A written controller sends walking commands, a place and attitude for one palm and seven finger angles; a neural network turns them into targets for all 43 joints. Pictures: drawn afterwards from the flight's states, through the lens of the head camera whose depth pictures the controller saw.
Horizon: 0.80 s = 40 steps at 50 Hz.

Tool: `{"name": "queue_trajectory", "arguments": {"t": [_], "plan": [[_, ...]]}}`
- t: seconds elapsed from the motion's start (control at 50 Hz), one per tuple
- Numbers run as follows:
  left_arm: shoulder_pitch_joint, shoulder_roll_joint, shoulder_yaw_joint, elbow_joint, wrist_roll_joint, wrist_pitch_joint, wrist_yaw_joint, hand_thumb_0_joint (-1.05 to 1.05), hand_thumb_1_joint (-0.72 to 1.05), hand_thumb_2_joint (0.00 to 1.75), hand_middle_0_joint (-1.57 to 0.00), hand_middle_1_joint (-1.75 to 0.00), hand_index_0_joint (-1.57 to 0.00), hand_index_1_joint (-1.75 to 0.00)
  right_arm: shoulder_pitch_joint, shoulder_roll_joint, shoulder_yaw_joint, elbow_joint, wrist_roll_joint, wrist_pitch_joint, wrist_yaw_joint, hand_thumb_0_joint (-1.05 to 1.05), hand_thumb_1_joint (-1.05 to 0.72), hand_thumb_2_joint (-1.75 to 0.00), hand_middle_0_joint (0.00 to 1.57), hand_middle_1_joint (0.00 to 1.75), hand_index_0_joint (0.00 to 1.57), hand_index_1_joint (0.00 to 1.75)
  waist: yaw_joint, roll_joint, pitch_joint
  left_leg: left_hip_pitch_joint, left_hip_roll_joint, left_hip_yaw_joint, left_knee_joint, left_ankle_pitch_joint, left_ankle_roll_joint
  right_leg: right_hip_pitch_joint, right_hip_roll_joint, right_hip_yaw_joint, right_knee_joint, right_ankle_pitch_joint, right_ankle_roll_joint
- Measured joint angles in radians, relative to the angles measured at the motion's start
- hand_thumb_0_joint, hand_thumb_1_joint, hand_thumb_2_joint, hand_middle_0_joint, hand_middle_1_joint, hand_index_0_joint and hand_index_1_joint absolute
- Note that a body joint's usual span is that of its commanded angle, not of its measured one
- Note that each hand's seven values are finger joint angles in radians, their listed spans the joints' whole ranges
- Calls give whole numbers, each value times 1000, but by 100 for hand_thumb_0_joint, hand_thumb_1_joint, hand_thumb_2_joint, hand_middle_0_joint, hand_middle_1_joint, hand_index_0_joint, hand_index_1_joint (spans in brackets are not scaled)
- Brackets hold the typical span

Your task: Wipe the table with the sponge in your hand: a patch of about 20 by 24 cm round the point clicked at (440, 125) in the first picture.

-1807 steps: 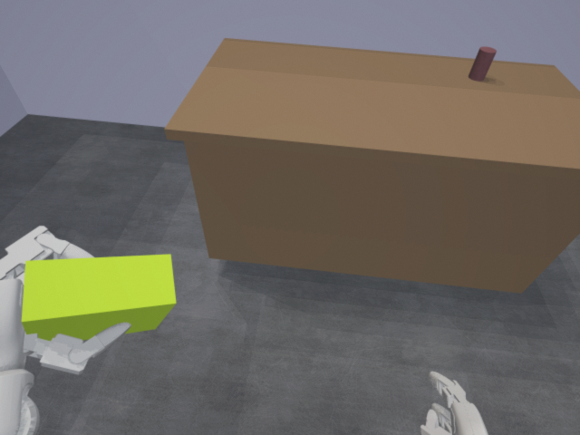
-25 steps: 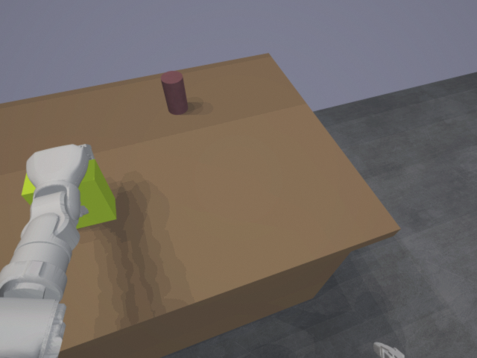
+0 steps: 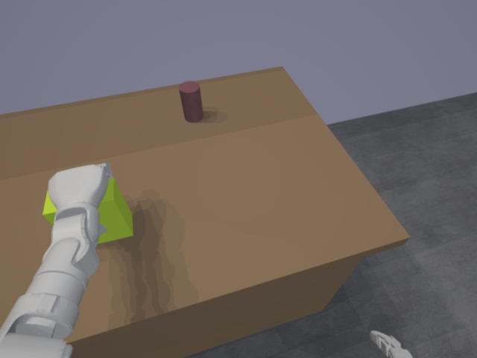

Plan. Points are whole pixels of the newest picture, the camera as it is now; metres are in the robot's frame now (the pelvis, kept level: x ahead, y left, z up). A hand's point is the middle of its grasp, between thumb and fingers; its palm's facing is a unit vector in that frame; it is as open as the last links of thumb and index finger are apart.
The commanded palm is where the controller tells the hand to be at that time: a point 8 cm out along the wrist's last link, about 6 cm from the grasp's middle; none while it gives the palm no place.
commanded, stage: wipe back along the first lane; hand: left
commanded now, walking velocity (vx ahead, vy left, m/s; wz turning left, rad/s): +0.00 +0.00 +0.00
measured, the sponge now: (97, 220) +0.35 +0.31 -0.01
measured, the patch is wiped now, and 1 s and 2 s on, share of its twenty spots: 0.95 0.95 0.95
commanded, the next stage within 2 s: lift the sponge slowly off the table in 1.02 s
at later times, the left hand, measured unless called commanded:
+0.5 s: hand (96, 220) +0.32 +0.29 +0.04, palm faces -0.03 -0.02 -1.00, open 9.6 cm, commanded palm +0.27 +0.27 +0.07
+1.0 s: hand (94, 246) +0.27 +0.27 +0.04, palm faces -0.01 -0.05 -1.00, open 9.5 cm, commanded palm +0.22 +0.25 +0.07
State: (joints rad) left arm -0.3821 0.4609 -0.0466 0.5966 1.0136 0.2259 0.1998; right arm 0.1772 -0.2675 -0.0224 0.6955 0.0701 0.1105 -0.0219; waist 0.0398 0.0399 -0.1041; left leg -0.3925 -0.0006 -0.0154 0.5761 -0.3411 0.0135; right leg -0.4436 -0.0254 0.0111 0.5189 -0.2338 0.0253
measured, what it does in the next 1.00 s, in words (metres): stands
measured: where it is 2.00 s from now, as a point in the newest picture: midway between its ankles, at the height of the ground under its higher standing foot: outside the picture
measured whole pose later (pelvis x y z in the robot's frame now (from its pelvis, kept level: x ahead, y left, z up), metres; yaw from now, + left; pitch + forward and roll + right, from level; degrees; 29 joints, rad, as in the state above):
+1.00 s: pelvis +0.01 -0.01 +0.00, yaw +0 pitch +5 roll -1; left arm 0.03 0.39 -0.11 0.10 1.00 0.35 0.18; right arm 0.08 -0.25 0.01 0.66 0.06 0.05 -0.02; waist 0.10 0.06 -0.08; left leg -0.26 0.00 -0.01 0.53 -0.35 0.00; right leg -0.34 -0.02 0.01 0.52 -0.26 0.02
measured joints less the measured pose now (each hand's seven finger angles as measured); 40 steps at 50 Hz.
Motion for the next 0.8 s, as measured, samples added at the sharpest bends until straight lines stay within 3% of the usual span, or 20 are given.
{"name": "queue_trajectory", "arguments": {"t": [0.42, 0.64, 0.8], "plan": [[152, -35, -33, -203, -8, 66, -22, -1, -46, 111, -72, -146, -74, -148, -59, 1, 19, -25, -3, -26, -7, 1, -91, -89, 20, 30, 20, 30, 31, 12, 13, 57, 4, -11, -20, -8, -11, 48, 3, -11, 7, -25, -4], [336, -43, -33, -395, -13, 66, -11, 0, -46, 111, -72, -146, -74, -148, -68, -6, 12, -38, -7, -51, 6, 1, -91, -89, 20, 30, 20, 30, 42, 26, 9, 90, 9, -2, -29, -19, -11, 74, 8, -3, 3, -35, -2], [381, -61, -59, -459, -12, 106, -8, 1, -46, 110, -72, -146, -74, -147, -87, -2, 16, -35, -9, -54, 1, 1, -91, -89, 20, 30, 20, 30, 55, 25, 25, 110, 4, -3, -37, -12, -10, 93, 3, -4, 0, -32, -1]]}}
